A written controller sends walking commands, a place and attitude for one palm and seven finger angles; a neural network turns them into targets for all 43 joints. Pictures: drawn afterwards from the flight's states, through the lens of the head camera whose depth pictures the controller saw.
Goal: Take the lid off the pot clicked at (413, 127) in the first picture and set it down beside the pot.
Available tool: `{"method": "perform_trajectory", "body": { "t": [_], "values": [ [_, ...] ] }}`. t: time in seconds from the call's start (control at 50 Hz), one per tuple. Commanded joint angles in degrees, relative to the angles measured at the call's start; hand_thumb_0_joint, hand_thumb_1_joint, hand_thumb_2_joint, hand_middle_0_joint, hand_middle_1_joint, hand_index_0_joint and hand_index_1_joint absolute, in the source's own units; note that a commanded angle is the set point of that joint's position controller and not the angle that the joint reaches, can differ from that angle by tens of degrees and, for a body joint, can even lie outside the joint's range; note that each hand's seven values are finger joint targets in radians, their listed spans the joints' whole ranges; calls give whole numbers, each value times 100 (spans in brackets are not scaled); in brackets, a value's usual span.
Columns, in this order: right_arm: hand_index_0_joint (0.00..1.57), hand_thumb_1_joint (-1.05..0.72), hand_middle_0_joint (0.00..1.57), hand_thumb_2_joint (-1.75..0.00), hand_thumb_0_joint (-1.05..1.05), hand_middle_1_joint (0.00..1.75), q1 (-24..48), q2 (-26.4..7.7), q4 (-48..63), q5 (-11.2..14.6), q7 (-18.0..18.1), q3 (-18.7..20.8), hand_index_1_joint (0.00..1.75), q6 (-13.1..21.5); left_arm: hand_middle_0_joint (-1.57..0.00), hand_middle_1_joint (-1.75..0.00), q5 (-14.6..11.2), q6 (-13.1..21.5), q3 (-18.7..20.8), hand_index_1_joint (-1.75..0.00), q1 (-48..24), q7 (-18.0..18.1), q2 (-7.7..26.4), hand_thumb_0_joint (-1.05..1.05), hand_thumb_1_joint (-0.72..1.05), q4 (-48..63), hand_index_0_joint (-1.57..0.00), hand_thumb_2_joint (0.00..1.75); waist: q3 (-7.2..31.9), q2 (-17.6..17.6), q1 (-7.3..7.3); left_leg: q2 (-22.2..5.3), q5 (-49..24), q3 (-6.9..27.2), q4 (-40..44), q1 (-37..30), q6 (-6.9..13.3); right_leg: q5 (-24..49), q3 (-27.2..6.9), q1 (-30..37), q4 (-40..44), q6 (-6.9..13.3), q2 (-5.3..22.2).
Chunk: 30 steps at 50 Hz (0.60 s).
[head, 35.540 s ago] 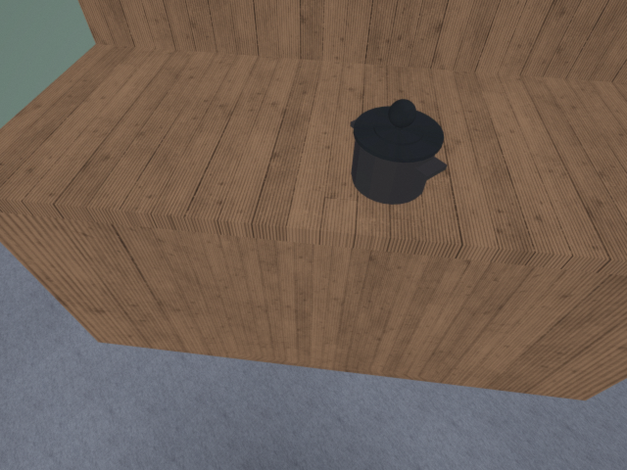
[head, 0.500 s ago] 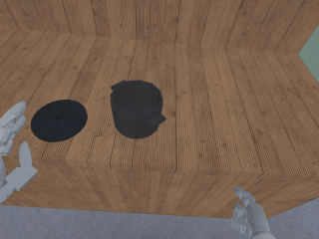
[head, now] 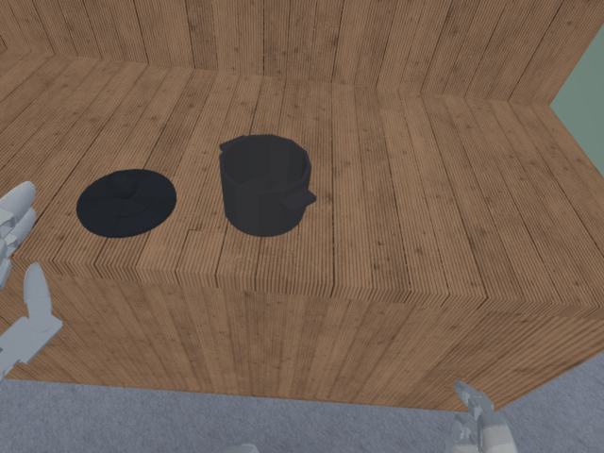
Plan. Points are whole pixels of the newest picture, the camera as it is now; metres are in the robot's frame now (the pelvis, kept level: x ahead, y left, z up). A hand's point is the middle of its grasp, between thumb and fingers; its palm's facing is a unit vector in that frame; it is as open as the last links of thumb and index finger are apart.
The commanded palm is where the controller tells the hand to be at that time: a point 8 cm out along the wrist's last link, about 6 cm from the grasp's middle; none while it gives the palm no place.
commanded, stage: step back with the hand held close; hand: left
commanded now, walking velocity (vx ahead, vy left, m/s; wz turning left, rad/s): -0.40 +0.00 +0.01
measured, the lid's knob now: (121, 184) +0.51 +0.32 +0.03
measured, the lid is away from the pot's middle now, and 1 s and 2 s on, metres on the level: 0.24 0.24 0.24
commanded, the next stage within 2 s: stop stepping back and stand still in 0.54 s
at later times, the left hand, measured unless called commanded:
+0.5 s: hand out of the picture +0.09 +0.22 +0.18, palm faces +0.25 -0.86 -0.44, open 7.4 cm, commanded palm +0.04 +0.28 +0.20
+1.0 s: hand out of the picture -0.13 +0.31 +0.22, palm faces +0.55 -0.76 -0.35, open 7.4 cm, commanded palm -0.16 +0.33 +0.20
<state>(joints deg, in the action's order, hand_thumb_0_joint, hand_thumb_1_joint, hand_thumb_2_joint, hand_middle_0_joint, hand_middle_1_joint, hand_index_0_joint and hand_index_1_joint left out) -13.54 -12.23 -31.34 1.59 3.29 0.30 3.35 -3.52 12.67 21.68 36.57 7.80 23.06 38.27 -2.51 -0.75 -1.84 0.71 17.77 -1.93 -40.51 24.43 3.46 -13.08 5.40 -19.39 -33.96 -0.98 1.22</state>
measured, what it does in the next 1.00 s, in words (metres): walks backwards: right foot, then right foot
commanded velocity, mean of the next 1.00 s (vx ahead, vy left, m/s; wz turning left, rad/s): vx -0.14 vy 0.00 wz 0.02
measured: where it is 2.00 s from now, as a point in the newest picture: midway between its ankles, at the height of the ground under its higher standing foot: outside the picture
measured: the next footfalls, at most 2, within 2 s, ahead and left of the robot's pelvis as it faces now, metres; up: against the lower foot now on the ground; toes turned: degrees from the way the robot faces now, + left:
right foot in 0.30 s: -0.05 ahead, -0.17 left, +0.00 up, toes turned -5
right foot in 0.84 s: -0.26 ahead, -0.09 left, +0.00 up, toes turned +2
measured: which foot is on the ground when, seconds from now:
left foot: down 0.00-0.82, up 0.84-1.00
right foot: down 0.00-0.04, up 0.06-0.28, down 0.30-0.64, up 0.66-0.82, down 0.84-1.00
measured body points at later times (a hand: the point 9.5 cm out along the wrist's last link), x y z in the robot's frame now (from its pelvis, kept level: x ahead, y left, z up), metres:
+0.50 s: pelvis -0.10 +0.00 -0.01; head -0.09 +0.04 +0.44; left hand +0.07 +0.26 +0.21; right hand +0.07 -0.24 -0.07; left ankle +0.07 +0.06 -0.71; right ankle -0.09 -0.16 -0.72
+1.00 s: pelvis -0.27 +0.04 -0.02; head -0.30 +0.10 +0.42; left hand -0.16 +0.35 +0.24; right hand -0.12 -0.15 -0.10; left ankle -0.34 +0.14 -0.64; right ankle -0.30 -0.09 -0.72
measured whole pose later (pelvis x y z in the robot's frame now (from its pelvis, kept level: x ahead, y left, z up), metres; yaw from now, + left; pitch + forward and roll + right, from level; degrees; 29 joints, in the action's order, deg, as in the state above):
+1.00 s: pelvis -0.27 +0.04 -0.02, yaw +4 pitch +1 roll -3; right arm -18.4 -5.9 -36.8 2.7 1.8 -2.0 1.5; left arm -4.2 15.6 29.8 26.4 4.0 26.6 42.5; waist 5.1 -4.6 2.9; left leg -0.4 25.0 2.8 -79.0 30.7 0.3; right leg -28.7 3.0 -18.1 -46.4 0.5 -1.7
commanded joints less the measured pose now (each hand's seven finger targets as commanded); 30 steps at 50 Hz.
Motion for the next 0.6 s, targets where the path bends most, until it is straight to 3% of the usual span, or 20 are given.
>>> {"method": "perform_trajectory", "body": {
  "t": [0.0, 0.02, 0.04, 0.06, 0.1, 0.12, 0.18, 0.2, 0.24, 0.26, 0.28, 0.3, 0.32, 0.34, 0.38, 0.44, 0.52, 0.56, 0.58],
  "values": [
    [20, -90, 20, -90, 0, 30, 696, -736, 1095, 44, 98, 258, 30, 429, -20, -30, 51, 448, 828, -30, -102, 195, 934, 0, 90, 1247, -20, 90, 397, 1382, 69, -1425, 1858, 1829, 2440, 753, 238, -871, -460, 473, -416, 167, 245],
    [20, -90, 20, -90, 0, 30, 708, -725, 1092, 27, 98, 254, 30, 505, -20, -30, 112, 453, 867, -30, -259, 192, 945, 0, 90, 1262, -20, 90, 344, 1694, 66, -1746, 2316, 2074, 2994, 1335, 342, -1126, -456, 875, -1265, 80, -6],
    [20, -90, 20, -90, 0, 30, 714, -667, 1061, 13, 113, 292, 30, 554, -20, -30, 142, 466, 1002, -30, -475, 228, 1147, 0, 90, 1323, -20, 90, 321, 1689, 51, -1849, 2011, 2126, 3080, 1350, 405, -1340, -599, 762, -1810, 56, -47],
    [20, -90, 20, -90, 0, 30, 551, -589, 957, -52, 81, 286, 30, 604, -20, -30, 92, 468, 843, -30, -492, 199, 916, 0, 90, 1281, -20, 90, 372, 1407, 54, -1800, 1187, 1959, 2768, 909, 422, -1495, -686, 366, -1961, 60, -35],
    [20, -90, 20, -90, 0, 30, 440, -631, 795, -85, 3, 346, 30, 666, -20, -30, 38, 419, 707, -30, -445, 159, 787, 0, 90, 1155, -20, 90, 508, 918, 89, -1753, 227, 1765, 2406, 50, 412, -1651, -630, -81, -1506, 12, -13],
    [20, -90, 20, -90, 0, 30, 439, -656, 783, -80, -22, 354, 30, 677, -20, -30, 20, 387, 637, -30, -405, 138, 740, 0, 90, 1165, -20, 90, 630, 867, 87, -1732, 66, 1670, 2319, -234, 377, -1603, -589, -86, -1139, -10, -2],
    [20, -90, 20, -90, 0, 30, 438, -707, 769, -82, -84, 289, 30, 705, -20, -30, 20, 405, 475, -30, -421, 55, 698, 0, 90, 1278, -20, 90, 972, 1106, 99, -1585, -315, 1554, 2138, -792, 225, -1245, -450, 166, -80, -13, -70],
    [20, -90, 20, -90, 0, 30, 473, -726, 775, -92, -84, 268, 30, 702, -20, -30, 12, 414, 521, -30, -387, 24, 768, 0, 90, 1243, -20, 90, 1051, 1183, 120, -1530, -267, 1479, 2035, -745, 151, -952, -408, 393, 256, 1, -70],
    [20, -90, 20, -90, 0, 30, 483, -716, 789, -80, -93, 249, 30, 650, -20, -30, 9, 449, 737, -30, -217, -32, 1037, 0, 90, 1163, -20, 90, 1184, 940, 148, -1283, 135, 1305, 1864, -642, 10, -461, -222, 785, 840, 47, -105],
    [20, -90, 20, -90, 0, 30, 503, -733, 823, -73, -91, 230, 30, 618, -20, -30, -29, 504, 653, -30, -274, -80, 933, 0, 90, 1191, -20, 90, 1182, 971, 121, -1185, 480, 1234, 1753, -535, -43, -365, -152, 824, 948, 110, -82],
    [20, -90, 20, -90, 0, 30, 539, -713, 861, -51, -83, 220, 30, 593, -20, -30, -49, 554, 747, -30, -286, -93, 1048, 0, 90, 1188, -20, 90, 1177, 893, 108, -1114, 749, 1173, 1545, -428, -65, -304, -181, 810, 1017, 196, 64],
    [20, -90, 20, -90, 0, 30, 524, -748, 894, -6, -72, 288, 30, 553, -20, -30, -60, 552, 764, -30, -229, -132, 1041, 0, 90, 1187, -20, 90, 1183, 632, 91, -1008, 1439, 1079, 1507, -248, -150, -602, -142, 695, 767, 289, 100],
    [20, -90, 20, -90, 0, 30, 548, -780, 980, 21, -71, 355, 30, 500, -20, -30, -96, 540, 775, -30, -87, -158, 1020, 0, 90, 1191, -20, 90, 1058, 503, 82, -874, 1690, 992, 1270, -237, -210, -897, -184, 319, 618, 419, 156],
    [20, -90, 20, -90, 0, 30, 567, -724, 1010, 17, -81, 351, 30, 449, -20, -30, -142, 519, 975, -30, 131, -141, 1199, 0, 90, 1198, -20, 90, 1123, 457, 75, -816, 1699, 930, 1090, -312, -217, -1052, -207, 63, 599, 443, 213],
    [20, -90, 20, -90, 0, 30, 582, -602, 1014, -2, -88, 301, 30, 416, -20, -30, -173, 520, 878, -30, 89, -123, 1074, 0, 90, 1310, -20, 90, 983, 474, 20, -694, 1337, 850, 638, -277, -199, -656, -335, -277, 583, 488, 431],
    [20, -90, 20, -90, 0, 30, 533, -571, 913, 4, -60, 327, 30, 424, -20, -30, -186, 569, 902, -30, -272, -71, 1183, 0, 90, 1391, -20, 90, 733, 11, -63, -463, 1398, 793, -270, -494, -307, -828, -598, -1131, 682, 689, 782],
    [20, -90, 20, -90, 0, 30, 494, -556, 756, 4, -51, 336, 30, 395, -20, -30, -89, 581, 874, -30, -869, -29, 1230, 0, 90, 1315, -20, 90, 470, -328, -143, -285, 1195, 841, -1448, -692, -327, -1094, -815, -2122, 578, 793, 1099],
    [20, -90, 20, -90, 0, 30, 520, -587, 736, -5, -72, 305, 30, 336, -20, -30, -35, 567, 807, -30, -1098, -50, 1220, 0, 90, 1363, -20, 90, 364, 105, -158, -428, 1367, 1120, -1290, -746, -250, -1456, -606, -2590, -15, 732, 861],
    [20, -90, 20, -90, 0, 30, 551, -643, 794, -9, -87, 287, 30, 320, -20, -30, -26, 555, 857, -30, -1229, -58, 1258, 0, 90, 1402, -20, 90, 304, 642, -149, -637, 1788, 1391, -654, -225, -116, -1703, -377, -2450, -926, 645, 518]
  ]
}}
